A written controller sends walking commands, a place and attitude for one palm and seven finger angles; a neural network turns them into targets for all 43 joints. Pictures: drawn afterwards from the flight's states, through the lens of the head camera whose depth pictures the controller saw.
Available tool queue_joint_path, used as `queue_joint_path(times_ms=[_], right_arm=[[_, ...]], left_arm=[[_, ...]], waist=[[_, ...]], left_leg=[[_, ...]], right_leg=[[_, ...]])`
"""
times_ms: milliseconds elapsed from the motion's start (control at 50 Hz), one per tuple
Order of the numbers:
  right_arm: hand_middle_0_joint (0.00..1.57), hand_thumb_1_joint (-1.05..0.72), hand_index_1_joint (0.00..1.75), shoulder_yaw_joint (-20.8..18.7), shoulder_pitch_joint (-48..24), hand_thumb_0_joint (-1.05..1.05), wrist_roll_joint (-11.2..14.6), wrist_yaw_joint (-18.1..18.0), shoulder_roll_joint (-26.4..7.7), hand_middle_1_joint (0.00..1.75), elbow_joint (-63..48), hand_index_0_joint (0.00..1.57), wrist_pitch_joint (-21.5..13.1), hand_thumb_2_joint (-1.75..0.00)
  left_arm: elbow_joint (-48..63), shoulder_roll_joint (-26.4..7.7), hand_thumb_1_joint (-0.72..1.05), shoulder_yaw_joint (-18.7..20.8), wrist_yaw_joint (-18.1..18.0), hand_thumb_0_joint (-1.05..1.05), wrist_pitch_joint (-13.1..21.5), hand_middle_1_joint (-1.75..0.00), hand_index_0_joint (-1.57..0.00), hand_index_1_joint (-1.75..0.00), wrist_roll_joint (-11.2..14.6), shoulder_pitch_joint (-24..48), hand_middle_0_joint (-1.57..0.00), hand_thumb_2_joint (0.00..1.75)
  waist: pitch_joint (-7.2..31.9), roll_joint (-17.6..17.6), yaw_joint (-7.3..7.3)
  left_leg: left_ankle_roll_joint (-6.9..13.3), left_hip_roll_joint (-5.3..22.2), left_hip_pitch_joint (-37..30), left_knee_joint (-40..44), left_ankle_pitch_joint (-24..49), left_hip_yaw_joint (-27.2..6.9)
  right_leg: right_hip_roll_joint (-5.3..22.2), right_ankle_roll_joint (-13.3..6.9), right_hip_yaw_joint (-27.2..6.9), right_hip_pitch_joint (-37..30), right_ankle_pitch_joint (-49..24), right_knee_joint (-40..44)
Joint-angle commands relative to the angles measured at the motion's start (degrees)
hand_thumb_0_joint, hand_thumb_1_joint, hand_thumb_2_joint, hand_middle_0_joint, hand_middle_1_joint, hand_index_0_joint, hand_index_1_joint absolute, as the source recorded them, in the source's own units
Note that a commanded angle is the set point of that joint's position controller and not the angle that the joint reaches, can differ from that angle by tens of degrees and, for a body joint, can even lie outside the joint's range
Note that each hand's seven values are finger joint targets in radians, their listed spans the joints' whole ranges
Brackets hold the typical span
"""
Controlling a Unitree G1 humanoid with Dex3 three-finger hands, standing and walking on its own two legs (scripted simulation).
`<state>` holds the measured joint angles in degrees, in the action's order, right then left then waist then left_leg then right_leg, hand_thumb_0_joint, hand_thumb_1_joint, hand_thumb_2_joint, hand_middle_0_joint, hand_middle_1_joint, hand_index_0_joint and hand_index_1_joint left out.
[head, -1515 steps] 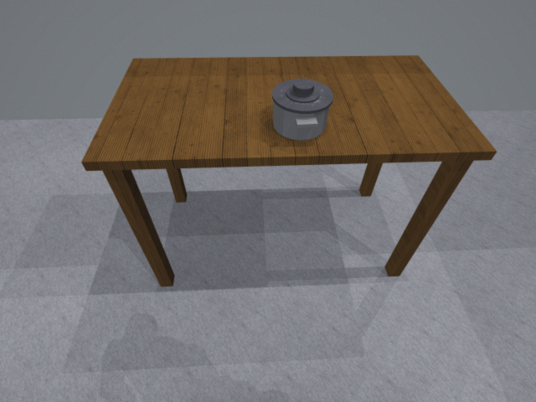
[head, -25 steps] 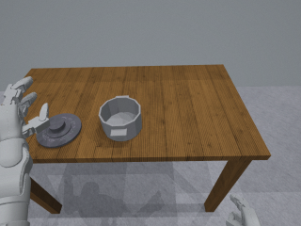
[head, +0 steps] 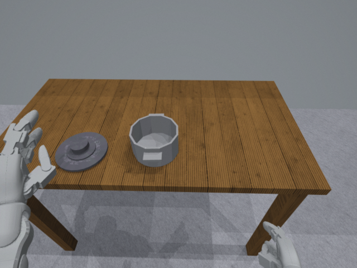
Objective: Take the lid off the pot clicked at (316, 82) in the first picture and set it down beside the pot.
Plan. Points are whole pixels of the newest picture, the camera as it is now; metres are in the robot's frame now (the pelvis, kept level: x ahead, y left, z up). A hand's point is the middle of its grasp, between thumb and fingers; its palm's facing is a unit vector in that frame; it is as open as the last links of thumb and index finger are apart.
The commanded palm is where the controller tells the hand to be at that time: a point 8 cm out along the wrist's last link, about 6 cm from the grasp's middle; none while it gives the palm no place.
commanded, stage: draw the hand back to the body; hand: left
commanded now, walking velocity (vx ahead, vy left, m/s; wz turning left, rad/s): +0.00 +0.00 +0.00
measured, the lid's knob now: (79, 145) +0.44 +0.37 -0.03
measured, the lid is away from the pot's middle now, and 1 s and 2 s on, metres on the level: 0.24 0.24 0.24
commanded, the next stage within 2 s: step back with the hand held close in 0.46 s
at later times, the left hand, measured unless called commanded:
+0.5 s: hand (25, 215) +0.15 +0.26 +0.15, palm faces +0.41 -0.85 -0.33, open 7.5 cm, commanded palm +0.09 +0.30 +0.17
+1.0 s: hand (14, 225) +0.13 +0.28 +0.14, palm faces +0.23 -0.86 -0.46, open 7.4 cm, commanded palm +0.07 +0.33 +0.17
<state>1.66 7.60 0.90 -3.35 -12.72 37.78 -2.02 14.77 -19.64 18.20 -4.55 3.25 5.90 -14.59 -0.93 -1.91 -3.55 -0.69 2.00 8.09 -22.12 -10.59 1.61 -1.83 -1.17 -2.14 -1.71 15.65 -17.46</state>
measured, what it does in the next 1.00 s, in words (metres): shifts its weight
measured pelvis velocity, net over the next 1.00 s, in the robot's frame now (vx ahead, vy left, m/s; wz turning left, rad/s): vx -0.06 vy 0.05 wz -0.01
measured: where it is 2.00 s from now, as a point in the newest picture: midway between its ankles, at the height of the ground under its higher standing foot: outside the picture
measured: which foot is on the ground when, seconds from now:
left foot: down 0.00-1.00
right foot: down 0.00-1.00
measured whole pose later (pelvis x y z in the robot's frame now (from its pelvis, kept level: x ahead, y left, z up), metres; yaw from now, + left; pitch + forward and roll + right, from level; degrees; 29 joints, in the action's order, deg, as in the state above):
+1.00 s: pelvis -0.06 +0.05 -0.01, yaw +0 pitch +0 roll -2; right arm -0.4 10.2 1.4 -3.6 -12.4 29.6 1.9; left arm 37.7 -25.6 19.7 -5.6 8.5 4.4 -37.3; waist -4.5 0.9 -0.6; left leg 3.4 0.2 20.6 -29.8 -9.0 2.9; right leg 0.1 2.6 -3.0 11.6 15.0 -26.9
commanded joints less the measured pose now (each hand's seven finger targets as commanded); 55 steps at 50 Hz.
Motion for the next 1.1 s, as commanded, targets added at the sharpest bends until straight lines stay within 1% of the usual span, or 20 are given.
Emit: queue_joint_path(times_ms=[0, 120, 260, 400, 460, 520, 540, 560, 580, 600, 640, 700, 760, 780, 800, 880, 920, 960, 1020, 1080], right_arm=[[0.20, -0.90, 0.30, -2.3, -8.5, 0.00, -0.3, -0.4, -6.3, 0.30, -9.6, 0.20, -3.9, -0.90], [0.20, -0.90, 0.30, -2.2, -8.2, 0.00, -0.7, -0.4, -6.0, 0.30, -9.5, 0.20, -4.0, -0.90], [0.20, -0.90, 0.30, -2.0, -8.3, 0.00, -1.0, -0.2, -5.7, 0.30, -10.0, 0.20, -4.9, -0.90], [0.20, -0.90, 0.30, -2.0, -8.6, 0.00, -1.1, -1.1, -5.8, 0.30, -9.1, 0.20, -5.5, -0.90], [0.20, -0.90, 0.30, -1.9, -8.7, 0.00, -1.2, -1.0, -5.7, 0.30, -9.4, 0.20, -5.8, -0.90], [0.20, -0.90, 0.30, -2.1, -8.6, 0.00, -1.3, -0.8, -5.8, 0.30, -9.4, 0.20, -6.4, -0.90], [0.20, -0.90, 0.30, -2.0, -8.5, 0.00, -1.4, -0.9, -5.8, 0.30, -9.1, 0.20, -6.4, -0.90], [0.20, -0.90, 0.30, -2.3, -7.9, 0.00, -0.6, -0.9, -7.8, 0.30, -11.9, 0.20, -4.5, -0.90], [0.20, -0.90, 0.30, -1.7, -8.2, 0.00, -0.8, -0.9, -6.3, 0.30, -10.9, 0.20, -3.6, -0.90], [0.20, -0.90, 0.30, -1.8, -7.3, 0.00, -1.2, -1.0, -5.8, 0.30, -10.1, 0.20, -2.9, -0.90], [0.20, -0.90, 0.30, -2.9, -5.3, 0.00, -0.8, -0.5, -6.3, 0.30, -11.4, 0.20, -1.7, -0.90], [0.20, -0.90, 0.30, -3.9, -4.5, 0.00, -0.4, -0.6, -6.9, 0.30, -12.9, 0.20, -0.5, -0.90], [0.20, -0.90, 0.30, -4.5, -4.6, 0.00, -0.2, -1.2, -7.4, 0.30, -14.7, 0.20, 0.3, -0.90], [0.20, -0.90, 0.30, -4.7, -4.7, 0.00, 0.0, -1.2, -7.6, 0.30, -15.2, 0.20, 0.4, -0.90], [0.20, -0.90, 0.30, -4.4, -4.4, 0.00, 0.0, -1.2, -7.1, 0.30, -15.8, 0.20, 0.7, -0.90], [0.20, -0.90, 0.30, -4.9, -3.8, 0.00, 0.3, -1.0, -7.7, 0.30, -17.2, 0.20, 1.0, -0.90], [0.20, -0.90, 0.30, -4.9, -3.3, 0.00, 0.3, -0.8, -7.7, 0.30, -17.6, 0.20, 0.8, -0.90], [0.20, -0.90, 0.30, -5.2, -2.8, 0.00, 0.2, -0.8, -7.9, 0.30, -17.6, 0.20, 0.3, -0.90], [0.20, -0.90, 0.30, -5.4, -2.0, 0.00, 0.3, -0.9, -7.9, 0.30, -17.4, 0.20, -0.2, -0.90], [0.20, -0.90, 0.30, -5.6, -1.2, 0.00, 0.3, -1.0, -7.7, 0.30, -16.7, 0.20, -0.6, -0.90]], left_arm=[[18.2, -10.8, 0.90, 4.5, -0.6, 0.00, 4.4, -0.30, -0.20, -0.30, -0.3, 4.9, -0.20, 0.90], [19.0, -10.3, 0.90, 5.4, -0.7, 0.00, 4.6, -0.30, -0.20, -0.30, -0.2, -3.3, -0.20, 0.90], [25.4, -8.6, 0.90, 3.3, -0.5, 0.00, 5.5, -0.30, -0.20, -0.30, -0.8, -10.4, -0.20, 0.90], [23.6, -8.7, 0.90, 3.7, -1.1, 0.00, 5.7, -0.30, -0.20, -0.30, -0.8, -7.2, -0.20, 0.90], [25.3, -7.3, 0.90, 2.0, -0.9, 0.00, 6.0, -0.30, -0.20, -0.30, -1.1, -9.1, -0.20, 0.90], [27.4, -8.4, 0.90, 2.6, -1.0, 0.00, 6.4, -0.30, -0.20, -0.30, -1.3, -10.0, -0.20, 0.90], [26.4, -9.0, 0.90, 3.3, -1.3, 0.00, 6.2, -0.30, -0.20, -0.30, -1.3, -10.3, -0.20, 0.90], [33.4, -18.4, 0.90, 12.0, -1.7, 0.00, 8.7, -0.30, -0.20, -0.30, -1.2, -2.9, -0.20, 0.90], [31.9, -17.9, 0.90, 11.8, -1.6, 0.00, 9.7, -0.30, -0.20, -0.30, -1.1, -3.5, -0.20, 0.90], [26.1, -11.5, 0.90, 6.7, -1.0, 0.00, 9.2, -0.30, -0.20, -0.30, -1.1, -11.3, -0.20, 0.90], [23.2, -8.4, 0.90, 4.1, -0.2, 0.00, 8.4, -0.30, -0.20, -0.30, -1.6, -15.7, -0.20, 0.90], [23.3, -8.3, 0.90, 4.2, 0.0, 0.00, 8.7, -0.30, -0.20, -0.30, -1.5, -18.9, -0.20, 0.90], [28.1, -10.9, 0.90, 5.9, -0.5, 0.00, 8.9, -0.30, -0.20, -0.30, -1.6, -18.3, -0.20, 0.90], [29.9, -13.3, 0.90, 7.7, -1.1, 0.00, 9.1, -0.30, -0.20, -0.30, -1.2, -18.7, -0.20, 0.90], [30.7, -11.6, 0.90, 6.7, -1.1, 0.00, 9.0, -0.30, -0.20, -0.30, -1.4, -20.3, -0.20, 0.90], [36.1, -14.7, 0.90, 9.6, -2.3, 0.00, 9.1, -0.30, -0.20, -0.30, -1.2, -23.0, -0.20, 0.90], [37.4, -13.4, 0.90, 8.8, -2.5, 0.00, 9.2, -0.30, -0.20, -0.30, -1.4, -24.2, -0.20, 0.90], [37.3, -13.0, 0.90, 9.3, -2.9, 0.00, 9.7, -0.30, -0.20, -0.30, -1.6, -25.1, -0.20, 0.90], [36.0, -12.7, 0.90, 9.9, -3.2, 0.00, 10.5, -0.30, -0.20, -0.30, -1.7, -26.0, -0.20, 0.90], [34.8, -12.8, 0.90, 10.1, -3.6, 0.00, 11.2, -0.30, -0.20, -0.30, -1.7, -25.7, -0.20, 0.90]], waist=[[7.4, -3.2, 0.16], [4.4, -0.6, -0.11], [4.0, -3.0, -0.22], [-0.3, -1.1, 0.60], [0.9, -2.5, 0.11], [2.9, -3.0, -0.13], [1.8, -3.3, -0.24], [-1.6, -2.8, 0.87], [-2.7, -2.1, 1.33], [-3.1, 1.6, 1.95], [0.4, 3.8, 2.29], [4.0, 2.1, 2.55], [5.2, 2.0, 2.43], [6.5, 0.6, 1.90], [7.0, -0.5, 2.03], [10.1, -5.4, 1.38], [9.8, -6.4, 1.72], [9.0, -8.5, 1.97], [7.8, -4.5, 2.62], [6.2, -0.3, 3.59]], left_leg=[[3.2, -1.0, -12.5, 0.4, 14.5, 1.7], [3.0, -0.7, -10.3, 1.6, 10.6, 1.0], [2.8, -0.6, -10.4, 1.8, 8.2, 0.4], [2.7, -0.7, -8.8, 2.4, 0.9, -0.1], [2.7, -0.8, -9.6, 2.6, 1.4, -0.4], [2.7, -0.7, -10.1, 2.5, 2.3, -0.6], [2.7, -0.8, -9.4, 2.5, 2.1, -0.6], [3.8, -0.2, -4.5, -1.0, -2.5, -2.0], [3.6, -0.6, -2.6, -2.6, -4.4, -2.6], [3.5, -0.5, -2.0, -4.5, -3.7, -3.0], [3.4, 0.4, -2.8, -6.5, 0.1, -2.9], [3.4, 1.6, -3.2, -5.5, 5.2, -2.3], [3.7, 2.4, -2.0, -4.0, 10.8, -2.8], [3.9, 2.7, -1.5, -3.3, 13.3, -3.7], [4.0, 3.2, -1.9, -3.1, 14.5, -3.5], [4.6, 5.0, 1.5, -1.5, 16.5, -5.9], [4.6, 5.9, 3.2, -0.6, 13.0, -6.6], [5.0, 6.6, 7.4, 0.7, 4.0, -7.2], [4.9, 5.9, 12.3, 0.5, -7.3, -7.7], [4.2, 4.3, 12.5, -2.5, -14.6, -7.2]], right_leg=[[-0.7, 0.6, 3.6, 9.5, -19.9, 2.6], [-0.8, 0.5, 4.1, 9.9, -15.0, 3.8], [-0.7, 0.3, 4.1, 10.2, -11.7, 4.7], [-0.6, 0.4, 3.7, 12.7, -4.4, 6.7], [-0.5, 0.3, 3.7, 11.8, -4.7, 6.3], [-0.5, 0.1, 3.5, 10.7, -5.6, 6.0], [-0.5, 0.1, 3.5, 10.8, -5.5, 6.1], [2.5, 0.5, -3.1, 16.3, -8.4, 7.4], [4.0, -0.2, -4.3, 17.4, -8.4, 7.3], [5.2, -0.3, -4.4, 18.9, -8.7, 7.1], [6.3, -0.3, -4.5, 19.1, -12.1, 4.9], [5.7, 0.4, -2.4, 17.9, -15.7, 0.9], [3.7, 1.4, 0.3, 16.6, -17.1, -2.3], [3.5, 1.4, 0.8, 15.5, -17.3, -4.0], [2.7, 1.6, 1.3, 15.6, -16.1, -4.9], [1.4, 1.9, 2.1, 12.1, -13.3, -9.2], [0.7, 1.9, 2.2, 12.0, -9.6, -10.6], [0.7, 1.8, 1.9, 11.3, -7.3, -11.9], [1.4, 1.4, 1.0, 10.8, -7.4, -11.4], [3.8, 0.1, -1.8, 15.7, -4.1, -8.0]])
